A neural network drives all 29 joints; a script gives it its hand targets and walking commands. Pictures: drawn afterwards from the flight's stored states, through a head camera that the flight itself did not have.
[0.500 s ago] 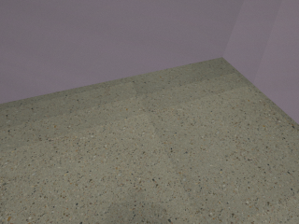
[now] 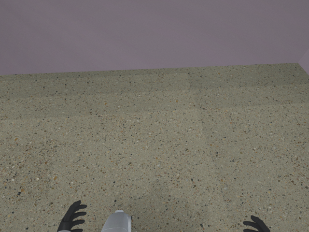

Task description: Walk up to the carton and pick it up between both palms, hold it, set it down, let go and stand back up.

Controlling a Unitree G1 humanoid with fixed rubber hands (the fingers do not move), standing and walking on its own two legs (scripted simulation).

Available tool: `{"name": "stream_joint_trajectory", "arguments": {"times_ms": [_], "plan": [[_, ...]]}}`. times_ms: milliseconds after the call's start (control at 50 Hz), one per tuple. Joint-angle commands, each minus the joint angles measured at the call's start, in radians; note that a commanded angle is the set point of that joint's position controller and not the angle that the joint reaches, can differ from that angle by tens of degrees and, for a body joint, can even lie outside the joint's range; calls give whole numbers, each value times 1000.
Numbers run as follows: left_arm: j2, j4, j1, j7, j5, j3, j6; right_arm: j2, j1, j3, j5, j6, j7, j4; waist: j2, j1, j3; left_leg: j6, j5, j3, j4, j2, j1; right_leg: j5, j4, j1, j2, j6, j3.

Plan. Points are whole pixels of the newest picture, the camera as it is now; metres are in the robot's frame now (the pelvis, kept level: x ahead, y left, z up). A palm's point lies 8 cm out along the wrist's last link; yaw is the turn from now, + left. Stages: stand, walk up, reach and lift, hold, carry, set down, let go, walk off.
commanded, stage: walk up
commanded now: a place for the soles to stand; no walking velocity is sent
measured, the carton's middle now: out of the picture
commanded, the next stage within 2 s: none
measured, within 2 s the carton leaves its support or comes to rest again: neither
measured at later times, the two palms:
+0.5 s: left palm out of the picture +0.09 +0.40 -0.08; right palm (163, 175) +0.29 -0.02 -0.11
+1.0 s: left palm out of the picture -0.16 +0.51 -0.12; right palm (56, 185) +0.26 +0.29 -0.10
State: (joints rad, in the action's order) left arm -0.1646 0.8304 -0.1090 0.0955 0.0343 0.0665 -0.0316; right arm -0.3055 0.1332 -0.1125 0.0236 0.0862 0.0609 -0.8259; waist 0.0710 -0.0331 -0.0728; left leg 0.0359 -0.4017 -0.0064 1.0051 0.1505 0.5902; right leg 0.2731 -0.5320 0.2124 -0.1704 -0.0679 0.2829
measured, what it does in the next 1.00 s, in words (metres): steps to the left, turning left: left foot, then right foot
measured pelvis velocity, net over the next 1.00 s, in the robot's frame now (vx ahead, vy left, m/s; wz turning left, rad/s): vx -0.01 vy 0.27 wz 0.96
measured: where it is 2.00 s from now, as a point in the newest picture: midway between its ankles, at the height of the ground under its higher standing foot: outside the picture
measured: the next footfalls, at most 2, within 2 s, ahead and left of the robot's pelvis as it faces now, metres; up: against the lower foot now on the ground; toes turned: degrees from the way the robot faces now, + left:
left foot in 0.08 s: +0.10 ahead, +0.19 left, +0.00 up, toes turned +11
right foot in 0.50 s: +0.20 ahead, +0.09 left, +0.00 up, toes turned +26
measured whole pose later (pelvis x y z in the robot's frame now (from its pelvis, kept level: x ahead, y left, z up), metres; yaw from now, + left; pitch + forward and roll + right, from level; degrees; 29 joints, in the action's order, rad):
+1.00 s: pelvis -0.01 +0.27 -0.02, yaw +55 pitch +0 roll -4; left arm -0.21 0.66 -0.27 0.01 0.04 0.06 -0.04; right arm -0.18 0.15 -0.03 0.03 0.06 0.11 -0.63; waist 0.04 0.03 0.01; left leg 0.00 -0.39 0.08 0.84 0.10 0.48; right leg 0.35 -0.65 0.18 -0.36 -0.11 0.35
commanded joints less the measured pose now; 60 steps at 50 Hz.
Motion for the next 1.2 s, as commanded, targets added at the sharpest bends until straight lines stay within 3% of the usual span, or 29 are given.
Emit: {"name": "stream_joint_trajectory", "arguments": {"times_ms": [0, 20, 40, 60, 80, 100, 160, 200, 320, 400, 440, 460, 480, 500, 520, 540, 580, 660, 800, 860, 900, 920, 960, 980, 1000, 1060, 1080, 1160, 1180], "plan": [[-206, -105, 29, -47, 10, 58, 10, 23, 49, 5, -11, -27, 36, 159, -173, -18, 164, -31, 65, 120, -316, -62, -275, -90, -42, 19, -198, 169, 11], [-203, -101, 24, -58, 16, 53, 21, 0, 119, -10, -9, -40, 30, 143, -60, -54, 178, -43, 101, 103, -369, -98, -377, -38, -226, 74, -137, 135, 57], [-158, -118, 23, -69, 11, 36, 29, -63, 129, -29, -1, -55, 22, 162, 122, -69, 133, -71, 206, -28, -455, -107, -360, 85, -446, 143, -48, 91, 64], [-78, -166, 70, -76, 11, 10, 26, -153, 128, -44, 6, -67, 12, 193, 418, -69, 90, -140, 406, -398, -557, 63, -405, 487, -662, 381, 62, 26, 26], [-66, -210, 139, -73, -9, -14, 28, -191, 134, -42, -20, -68, -1, 224, 348, -92, 95, -241, 392, -579, -641, 87, -357, 482, -721, 424, 99, 27, -133], [-79, -232, 173, -74, -22, -19, 23, -215, 119, -45, -26, -67, -14, 249, 333, -100, 81, -291, 328, -658, -686, 116, -327, 449, -750, 469, 90, 23, -176], [-85, -184, 104, -73, -54, -21, 13, -150, 28, -26, -30, -47, -52, 281, 216, -36, 106, -225, 500, -388, -553, -19, -467, 270, -770, 530, 44, 33, -248], [-108, -178, 62, -66, -56, -13, 2, -107, -10, -15, -46, -45, -50, 305, 187, -8, 221, -216, 525, -336, -521, -77, -443, 187, -707, 427, 51, 51, -241], [-49, -230, 104, -58, -59, -29, -15, -66, -20, -7, -9, -44, -28, 327, -105, -29, 255, -302, 524, -501, -536, -57, -414, 123, -478, 393, 87, 64, -229], [-26, -249, 38, -51, -61, -42, -42, -56, -77, -3, -10, -19, -6, 312, -61, 4, 182, -252, 350, -491, -558, -157, -144, -14, -141, 74, 128, 105, -224], [-51, -218, -116, -40, -43, -26, -49, -35, -100, 5, -8, -2, -1, 323, -72, 67, 168, -165, 110, -446, -518, -238, 42, -147, 85, -189, 112, 150, -259], [-107, -222, -162, -31, -29, -7, -51, 0, -77, 15, -7, -3, 4, 325, -218, 83, 207, -109, -88, -334, -353, -318, 156, -15, 168, -316, -69, 196, -449], [-174, -260, -139, -15, -13, 13, -46, 7, -30, 19, 2, -2, 10, 330, -335, 66, 198, -47, -196, -173, 2, -345, 248, 245, 312, -274, -367, 263, -697], [-164, -292, -34, 3, -1, 19, -34, -43, 34, 6, 38, 6, 12, 300, -241, -6, 160, -1, -172, -116, 194, -273, 255, 400, 396, -140, -466, 298, -731], [-132, -316, 73, 10, 2, 27, -21, -83, 58, -6, 36, 26, 26, 296, -306, -41, 112, 19, -150, -84, 329, -210, 238, 410, 407, -38, -500, 333, -686], [-111, -339, 92, 5, 3, 24, -24, -104, 16, -1, 30, 34, 33, 296, -295, -28, 79, 27, -103, -89, 377, -158, 223, 320, 385, 25, -454, 310, -602], [-68, -332, 11, 3, 4, -3, -55, -83, -108, 6, 16, 32, 46, 328, -125, 19, 69, 39, 42, -109, 403, -97, 186, 100, 317, 92, -310, 222, -396], [-78, -296, -85, -6, -10, -5, -76, 28, -11, 27, 3, 16, 63, 256, -12, 10, 202, 66, 135, -62, 392, -150, 254, 32, 213, -177, -189, 166, -202], [-157, -280, -68, -68, -8, 27, -57, 62, -143, 69, -33, -29, 67, 323, -389, 66, 106, 71, 137, 64, -102, -5, 6, 106, 267, -12, -205, 140, -1], [-187, -278, -75, -77, -3, 34, -35, 15, -92, 49, -10, -45, 57, 341, -408, 58, 91, 33, 19, 107, -203, 1, -72, 141, 225, -32, -271, 143, 6], [-207, -275, -88, -80, 4, 44, -19, -11, -9, 34, 10, -53, 48, 326, -268, 33, 120, -10, -2, 123, -334, -26, -208, 225, 51, -7, -263, 114, 32], [-175, -257, -118, -87, 10, 36, -9, -18, 57, 25, 15, -65, 40, 305, -128, 6, 118, -31, 1, 66, -412, -67, -271, 237, -157, 25, -174, 82, 77], [-18, -308, -79, -106, 25, -26, -7, -122, 184, -4, 2, -92, 11, 297, 323, -62, 43, -103, 1, -443, -610, 71, -425, 480, -635, 434, 18, -2, -45], [-24, -376, 21, -103, 10, -34, -5, -167, 215, -12, -25, -87, -15, 303, 378, -103, 62, -169, -45, -659, -763, 108, -396, 419, -729, 513, 69, 1, -192], [-35, -389, 78, -97, 3, -40, -9, -169, 197, -10, -28, -82, -34, 307, 352, -106, 33, -171, -24, -700, -817, 122, -402, 370, -786, 585, 66, 1, -251], [-52, -239, -82, -80, -11, -32, -9, -58, 89, 28, 1, -74, -72, 301, 224, -7, 150, 30, 293, -332, -651, -18, -565, 186, -812, 557, 51, 21, -350], [-63, -209, -134, -72, -8, -27, -9, -47, 84, 38, 11, -75, -73, 297, 190, 15, 217, 51, 426, -280, -617, -37, -598, 147, -775, 492, 61, 28, -345], [-85, -167, -159, -39, -3, -23, 7, 35, 112, 45, -1, -81, -60, 294, 49, 36, 261, 86, 884, -195, -616, -97, -587, 106, -676, 374, 131, 37, -239], [-83, -217, -43, -49, -3, -4, 1, -23, 105, 20, 2, -87, -67, 309, 27, 11, 208, 45, 809, -263, -614, -99, -604, 63, -638, 468, 137, 50, -220]]}}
